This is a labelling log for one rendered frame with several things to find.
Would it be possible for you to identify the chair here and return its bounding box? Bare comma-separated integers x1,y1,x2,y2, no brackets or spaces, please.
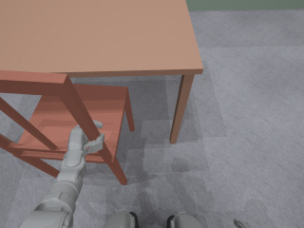
0,70,135,185

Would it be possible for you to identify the robot left hand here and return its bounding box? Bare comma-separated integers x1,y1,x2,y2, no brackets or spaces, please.
67,120,105,155

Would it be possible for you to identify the robot right hand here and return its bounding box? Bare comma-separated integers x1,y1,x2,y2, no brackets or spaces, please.
234,218,253,228

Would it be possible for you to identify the robot right shin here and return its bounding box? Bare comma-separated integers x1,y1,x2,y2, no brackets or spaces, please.
174,212,186,218

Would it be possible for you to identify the left robot forearm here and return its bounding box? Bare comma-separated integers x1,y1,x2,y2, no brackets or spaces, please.
19,149,86,228

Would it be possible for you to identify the robot left foot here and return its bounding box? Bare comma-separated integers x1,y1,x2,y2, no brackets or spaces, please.
129,212,139,228

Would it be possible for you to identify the left robot upper arm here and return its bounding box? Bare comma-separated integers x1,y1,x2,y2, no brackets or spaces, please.
22,210,74,228

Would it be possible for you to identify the table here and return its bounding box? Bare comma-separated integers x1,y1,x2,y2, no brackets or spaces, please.
0,0,204,144

